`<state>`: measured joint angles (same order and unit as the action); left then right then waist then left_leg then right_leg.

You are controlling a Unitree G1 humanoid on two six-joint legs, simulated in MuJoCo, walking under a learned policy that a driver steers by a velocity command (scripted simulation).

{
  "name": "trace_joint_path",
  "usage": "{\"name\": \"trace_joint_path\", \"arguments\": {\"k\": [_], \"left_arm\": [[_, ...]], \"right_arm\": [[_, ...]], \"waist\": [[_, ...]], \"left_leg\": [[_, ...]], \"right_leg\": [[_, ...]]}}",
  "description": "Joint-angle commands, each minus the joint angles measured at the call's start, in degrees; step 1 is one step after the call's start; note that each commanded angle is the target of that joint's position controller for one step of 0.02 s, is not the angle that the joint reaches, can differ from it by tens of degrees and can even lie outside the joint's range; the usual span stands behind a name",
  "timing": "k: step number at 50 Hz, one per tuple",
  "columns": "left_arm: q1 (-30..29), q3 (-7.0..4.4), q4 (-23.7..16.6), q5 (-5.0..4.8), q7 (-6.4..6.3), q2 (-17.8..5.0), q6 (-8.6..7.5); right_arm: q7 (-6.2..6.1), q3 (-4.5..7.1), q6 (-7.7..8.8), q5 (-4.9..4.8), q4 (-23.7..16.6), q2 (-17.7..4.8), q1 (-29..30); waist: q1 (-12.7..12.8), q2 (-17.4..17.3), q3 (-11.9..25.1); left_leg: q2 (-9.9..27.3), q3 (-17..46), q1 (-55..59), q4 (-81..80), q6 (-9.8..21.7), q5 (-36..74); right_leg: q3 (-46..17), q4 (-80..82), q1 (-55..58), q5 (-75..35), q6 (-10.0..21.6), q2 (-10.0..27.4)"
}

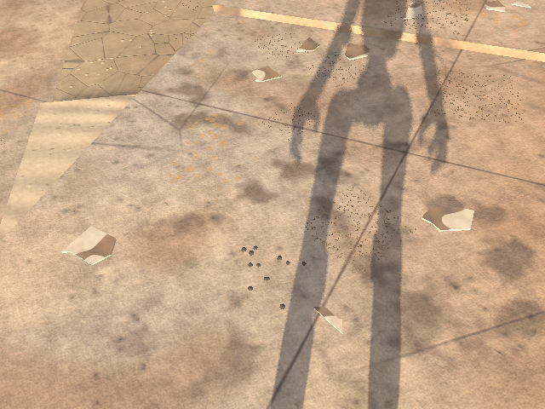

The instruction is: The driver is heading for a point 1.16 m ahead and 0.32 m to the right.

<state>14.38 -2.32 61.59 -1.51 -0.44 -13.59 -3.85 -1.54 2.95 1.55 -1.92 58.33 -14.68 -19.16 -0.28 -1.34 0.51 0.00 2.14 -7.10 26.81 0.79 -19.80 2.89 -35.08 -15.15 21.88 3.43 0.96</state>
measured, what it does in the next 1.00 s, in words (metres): walks ahead: left foot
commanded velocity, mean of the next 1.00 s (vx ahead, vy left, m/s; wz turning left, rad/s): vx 0.45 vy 0.00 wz -0.10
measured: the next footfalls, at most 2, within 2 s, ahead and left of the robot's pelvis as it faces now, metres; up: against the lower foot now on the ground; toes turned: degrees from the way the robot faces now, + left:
left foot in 0.50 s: +0.42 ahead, +0.11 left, +0.00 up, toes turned +2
right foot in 1.04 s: +0.71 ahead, -0.15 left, +0.00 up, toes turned -13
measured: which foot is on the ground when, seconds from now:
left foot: down 0.00-0.02, up 0.04-0.48, down 0.50-1.00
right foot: down 0.00-0.52, up 0.54-1.00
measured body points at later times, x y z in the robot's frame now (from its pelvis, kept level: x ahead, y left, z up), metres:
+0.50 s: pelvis +0.23 +0.00 -0.02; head +0.27 +0.00 +0.43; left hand +0.10 +0.25 -0.15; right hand +0.48 -0.21 -0.10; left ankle +0.38 +0.10 -0.74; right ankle +0.00 -0.11 -0.73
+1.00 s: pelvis +0.52 -0.02 -0.01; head +0.54 -0.03 +0.44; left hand +0.73 +0.19 -0.11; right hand +0.47 -0.29 -0.15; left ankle +0.38 +0.10 -0.74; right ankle +0.67 -0.16 -0.72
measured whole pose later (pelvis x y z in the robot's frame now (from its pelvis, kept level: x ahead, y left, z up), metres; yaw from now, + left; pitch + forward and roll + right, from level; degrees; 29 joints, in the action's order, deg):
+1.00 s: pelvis +0.52 -0.02 -0.01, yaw -8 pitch +2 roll +3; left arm 4.3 -2.5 47.4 -1.2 2.5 -13.5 -3.7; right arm -0.6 3.1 4.4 -0.4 58.7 -15.2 -18.2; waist -3.6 1.6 -0.9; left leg -2.0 -10.2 6.4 12.3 -0.2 -20.3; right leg 1.4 -34.4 -34.7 1.6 3.8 4.4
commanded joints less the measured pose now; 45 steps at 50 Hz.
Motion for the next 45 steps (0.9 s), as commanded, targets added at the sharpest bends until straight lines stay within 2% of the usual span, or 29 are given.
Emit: {"name": "trace_joint_path", "arguments": {"k": [1,2,3,4,5,6,7,8,9,11,14,18,21,23,24,25,26,27,28,29,30,31,32,34,35,38,41,45], "left_arm": [[13.1,-2.02,3.1,0.72,0.52,-5.6,-1.22],[19.3,-3.16,3.2,0.58,0.37,-11.4,-1.25],[19.4,-2.65,3.2,1.44,1.03,-12.2,-2.07],[13.8,-1.66,1.5,1.21,1.1,-9.3,-2.84],[10.5,-1.05,0.1,1.05,1.28,-7.0,-3.23],[8.4,-0.79,-0.8,1.18,1.61,-6.9,-3.3],[8.1,-0.35,-1.2,1.26,1.73,-5.8,-3.16],[9.4,0.16,-1.0,1.51,1.62,-4.2,-2.76],[11.3,0.35,-0.6,1.7,1.37,-4.0,-2.46],[13.4,0.32,-0.4,1.79,0.59,-5.2,-1.9],[13.3,0.23,-1.3,1.92,-0.37,-6.6,-1.33],[16.5,-0.2,-0.6,1.24,-0.74,-7.1,-1.24],[16.0,-0.9,-0.5,0.84,-0.85,-7.7,-0.77],[14.3,-1.62,-1.3,1.15,-0.94,-9.3,-0.17],[13.3,-1.75,-1.7,1.48,-0.93,-9.4,0.44],[12.2,-1.45,-2.6,1.78,-0.81,-8.9,0.7],[16.8,0.1,-3.9,2.28,-0.1,-3.6,0.11],[19.1,1.46,-2.9,1.25,0.47,0.8,-1.44],[13.1,-0.19,-4.8,-0.53,0.7,-5.0,-3.03],[7.5,-0.78,-7.0,-1.79,0.58,-7.3,-3.84],[5.0,-1.01,-7.5,-1.4,0.1,-7.0,-4.0],[5.2,-1.68,-7.3,-0.45,-0.39,-6.8,-3.4],[7.0,-1.62,-7.1,-0.05,-0.51,-5.2,-2.55],[8.1,-1.48,-7.1,-0.01,-0.66,-2.8,-1.14],[6.4,-1.57,-8.0,0.0,-0.75,-3.1,-0.65],[-0.5,-1.95,-10.8,0.54,-0.62,-4.5,-0.28],[-6.2,-1.53,-12.7,0.45,0.33,-3.6,-0.79],[-13.7,-0.71,-16.0,0.25,1.7,-2.8,-0.81]], "right_arm": [[0.34,0.56,1.15,0.3,-5.2,-5.4,8.9],[0.37,-0.43,1.79,1.15,-6.8,-1.9,9.3],[0.31,0.07,2.69,-0.01,-7.8,-3.1,9.3],[0.63,0.34,3.42,-1.12,-7.6,-4.5,9.0],[1.09,0.47,4.01,-1.14,-6.9,-5.1,8.6],[1.15,0.83,4.42,-0.56,-6.4,-5.5,8.8],[1.32,1.3,4.55,0.08,-6.5,-6.3,10.1],[1.73,1.45,4.45,0.44,-6.3,-5.9,10.5],[2.09,1.32,4.22,0.59,-6.3,-4.6,11.0],[2.4,0.91,3.65,0.78,-7.5,-2.7,14.2],[2.64,-0.03,3.52,0.61,-10.5,-1.0,22.1],[3.56,-0.58,3.73,0.15,-12.9,-1.4,28.5],[4.41,-0.33,4.3,0.02,-14.3,-2.8,29.8],[4.37,1.0,4.47,0.16,-13.3,-5.6,24.3],[4.01,2.24,4.35,0.05,-11.0,-7.7,16.3],[3.41,3.5,4.0,0.06,-8.0,-10.1,6.0],[2.88,4.7,3.72,1.62,-6.1,-14.8,-3.5],[2.99,3.95,3.31,1.26,-5.0,-12.7,-5.4],[3.21,2.65,3.59,0.72,-5.1,-9.1,-0.2],[3.14,1.96,3.92,0.91,-6.3,-6.9,5.4],[3.52,1.36,4.57,1.46,-6.7,-5.3,9.7],[3.74,0.82,5.15,2.05,-6.7,-3.4,11.8],[3.95,0.58,5.27,2.38,-6.2,-2.8,12.3],[3.76,0.63,5.42,2.04,-5.0,-3.5,11.2],[3.35,0.86,5.58,2.17,-4.4,-4.7,10.3],[1.93,1.35,5.67,2.59,-3.2,-7.0,7.4],[1.16,1.3,5.53,2.35,-3.0,-7.8,5.7],[0.87,1.42,4.75,1.66,-1.4,-8.8,0.8]], "waist": [[7.5,2.5,-2.7],[8.6,17.6,-0.2],[7.2,18.0,-1.2],[4.5,10.9,-6.4],[3.3,8.1,-8.2],[2.5,6.5,-8.0],[2.4,6.3,-7.9],[2.6,6.9,-6.8],[2.8,7.5,-5.8],[3.3,6.5,-5.7],[4.4,5.7,-7.5],[5.3,6.3,-9.7],[3.4,6.4,-9.1],[-0.6,8.6,-3.6],[-4.8,9.4,1.6],[-9.4,8.9,7.4],[-8.6,-1.2,17.1],[-7.1,-11.5,24.6],[-7.2,-8.1,15.6],[-5.3,-5.5,7.3],[-2.9,-0.3,2.3],[-0.6,-0.3,1.0],[1.1,-1.5,0.4],[2.4,-2.2,-1.2],[2.5,-2.2,-2.4],[1.0,-1.2,-4.3],[-0.9,-0.8,-4.4],[-3.8,0.2,-5.7]], "left_leg": [[3.9,3.7,-20.0,2.9,5.0,-2.3],[-2.4,-4.0,-29.9,22.7,0.8,-5.8],[-3.1,1.2,-35.8,34.7,1.1,-13.2],[1.0,3.9,-40.5,40.5,2.3,-8.7],[3.4,3.5,-41.5,40.9,3.3,-2.3],[4.9,2.4,-41.0,38.9,3.7,2.7],[6.0,1.7,-39.9,36.1,3.6,6.1],[6.4,0.5,-37.8,34.1,3.2,8.3],[6.2,-0.8,-36.9,32.7,2.5,9.8],[5.8,-2.4,-37.4,28.5,0.8,12.3],[4.3,-4.1,-34.1,16.1,-0.4,18.4],[2.6,-5.2,-30.1,6.7,0.5,22.9],[2.0,-4.5,-28.5,3.0,2.9,20.9],[-0.9,-6.0,-19.8,3.4,4.9,17.4],[-2.7,-7.2,-10.0,3.4,6.4,16.7],[-0.7,-4.8,5.4,3.8,8.5,17.6],[14.0,16.5,29.4,4.4,15.9,10.4],[23.5,41.3,35.7,-7.4,21.7,-0.3],[20.6,37.8,28.1,-11.0,18.4,-3.9],[18.8,28.3,18.1,-12.5,16.1,-0.3],[16.7,21.3,8.0,-14.6,14.8,6.6],[14.4,16.0,2.0,-16.0,13.4,11.0],[13.0,13.1,-2.3,-17.5,13.1,12.2],[12.4,9.0,-6.8,-20.2,13.6,13.3],[12.5,7.3,-7.8,-21.4,13.9,13.7],[12.4,3.2,-5.7,-22.9,13.1,15.8],[10.7,-2.9,-3.9,-22.8,10.8,19.4],[12.9,-6.2,4.7,-21.5,9.7,20.8]], "right_leg": [[-5.1,11.3,19.5,-6.8,0.4,2.1],[-27.8,21.5,25.8,1.6,5.9,15.4],[-43.8,26.8,23.4,9.8,12.0,22.2],[-40.5,26.8,20.9,12.1,11.8,22.0],[-33.2,26.8,19.5,9.6,9.4,18.9],[-27.7,27.1,19.1,3.3,7.4,16.6],[-22.4,27.1,18.9,-5.6,5.9,14.7],[-17.9,26.9,18.8,-13.3,5.0,12.7],[-15.1,26.6,19.2,-20.2,5.0,11.8],[-11.8,26.8,19.1,-28.0,5.8,11.1],[-8.3,29.1,14.6,-28.3,5.6,9.7],[-6.4,30.7,15.0,-27.7,6.0,10.9],[-5.5,27.3,20.6,-35.9,5.4,13.3],[-4.7,19.4,23.9,-55.7,4.3,13.9],[-3.4,10.2,23.2,-64.0,3.3,12.7],[-2.6,-2.3,15.3,-61.1,1.6,10.6],[-1.4,-23.8,-6.6,-37.4,-1.2,3.9],[-6.5,-40.8,-18.0,8.4,-2.8,-5.1],[-11.3,-46.2,-24.1,8.2,-1.0,-1.5],[-9.3,-45.4,-25.5,3.7,0.0,1.5],[-8.1,-41.3,-23.2,-1.1,0.1,4.3],[-8.0,-37.4,-19.2,-3.8,0.1,6.4],[-8.2,-35.6,-15.8,-4.9,-0.1,7.3],[-7.3,-31.9,-14.6,-5.0,-0.9,8.2],[-7.1,-29.9,-16.2,-6.8,-1.5,8.7],[-7.6,-21.0,-22.7,-16.7,-2.8,9.0],[-5.8,-9.5,-21.3,-26.4,-2.4,7.0],[-3.5,-1.7,-23.0,-28.0,-1.6,5.4]]}}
